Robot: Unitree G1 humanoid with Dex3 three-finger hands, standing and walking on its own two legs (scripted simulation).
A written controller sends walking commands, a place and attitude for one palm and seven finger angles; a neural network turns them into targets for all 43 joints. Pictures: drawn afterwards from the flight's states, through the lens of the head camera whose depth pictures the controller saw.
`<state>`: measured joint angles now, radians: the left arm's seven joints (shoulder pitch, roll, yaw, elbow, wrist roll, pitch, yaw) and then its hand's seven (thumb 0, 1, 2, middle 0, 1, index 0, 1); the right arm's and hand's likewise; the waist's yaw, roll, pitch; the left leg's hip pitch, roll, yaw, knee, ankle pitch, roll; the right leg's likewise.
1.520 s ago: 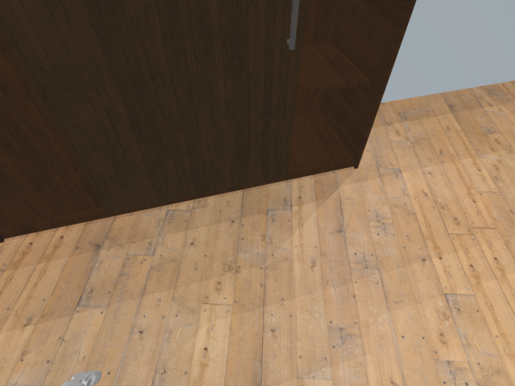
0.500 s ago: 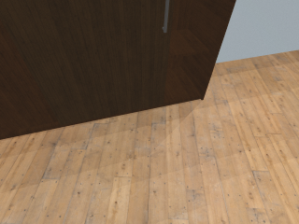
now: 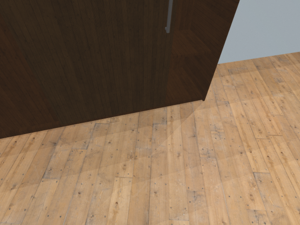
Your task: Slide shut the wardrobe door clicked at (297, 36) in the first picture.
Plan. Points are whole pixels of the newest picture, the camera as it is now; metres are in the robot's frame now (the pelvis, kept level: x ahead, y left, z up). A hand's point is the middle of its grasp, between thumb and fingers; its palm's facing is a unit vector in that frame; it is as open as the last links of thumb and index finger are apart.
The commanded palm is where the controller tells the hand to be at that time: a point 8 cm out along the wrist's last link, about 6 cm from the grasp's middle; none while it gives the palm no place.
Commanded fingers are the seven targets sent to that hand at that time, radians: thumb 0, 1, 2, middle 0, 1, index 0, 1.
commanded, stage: look at it before walking up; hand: left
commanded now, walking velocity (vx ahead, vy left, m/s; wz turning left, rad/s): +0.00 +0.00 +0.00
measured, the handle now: (168, 12) +1.20 -0.03 +0.09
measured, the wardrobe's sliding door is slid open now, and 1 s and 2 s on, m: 0.41 0.41 0.41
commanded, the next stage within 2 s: walk to a spot facing it in 0.12 s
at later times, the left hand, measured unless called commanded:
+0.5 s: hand out of the picture +0.05 +0.22 -0.17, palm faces -0.10 -0.95 -0.30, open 7.4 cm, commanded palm none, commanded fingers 0.00 0.90 0.90 -0.20 -0.30 -0.20 -0.30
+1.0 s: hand out of the picture +0.06 +0.17 -0.17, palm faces -0.23 -0.95 -0.20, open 7.4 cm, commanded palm none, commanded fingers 0.00 0.90 0.90 -0.20 -0.30 -0.20 -0.30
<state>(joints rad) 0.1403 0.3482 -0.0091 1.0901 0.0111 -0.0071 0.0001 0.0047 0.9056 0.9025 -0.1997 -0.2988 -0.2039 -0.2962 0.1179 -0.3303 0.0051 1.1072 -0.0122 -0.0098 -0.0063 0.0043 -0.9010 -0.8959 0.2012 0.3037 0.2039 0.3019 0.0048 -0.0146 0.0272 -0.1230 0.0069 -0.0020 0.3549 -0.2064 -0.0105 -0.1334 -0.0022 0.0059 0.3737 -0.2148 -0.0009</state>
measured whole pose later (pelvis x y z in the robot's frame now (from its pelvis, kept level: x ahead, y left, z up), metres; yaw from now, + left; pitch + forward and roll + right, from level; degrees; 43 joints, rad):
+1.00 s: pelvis +0.04 -0.02 +0.00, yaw -20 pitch +2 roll +0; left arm 0.43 0.17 0.05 1.00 0.03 -0.03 -0.01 0.00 0.90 0.90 -0.20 -0.30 -0.20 -0.30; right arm 0.16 -0.23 -0.07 0.94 -0.03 0.01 0.01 0.01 -0.91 -0.90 0.20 0.30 0.20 0.30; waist 0.06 0.00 0.00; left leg -0.49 0.07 0.00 0.86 -0.29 -0.07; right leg -0.16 0.09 0.16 0.36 -0.22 -0.05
